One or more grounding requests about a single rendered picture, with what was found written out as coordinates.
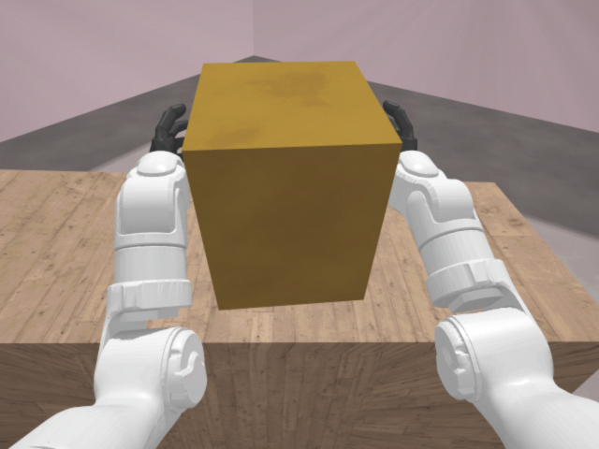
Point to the carton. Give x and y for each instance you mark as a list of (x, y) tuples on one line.
[(290, 167)]

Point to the right robot forearm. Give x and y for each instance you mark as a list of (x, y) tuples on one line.
[(463, 274)]

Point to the pedestal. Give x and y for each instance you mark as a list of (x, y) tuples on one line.
[(357, 374)]

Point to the right robot hand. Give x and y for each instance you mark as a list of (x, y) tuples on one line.
[(402, 126)]

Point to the right robot upper arm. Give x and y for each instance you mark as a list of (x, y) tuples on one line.
[(497, 360)]

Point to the left robot hand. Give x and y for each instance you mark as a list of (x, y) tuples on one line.
[(167, 130)]

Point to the left robot upper arm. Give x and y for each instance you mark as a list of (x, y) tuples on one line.
[(145, 380)]

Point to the left robot forearm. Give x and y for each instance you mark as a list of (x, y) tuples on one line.
[(150, 238)]

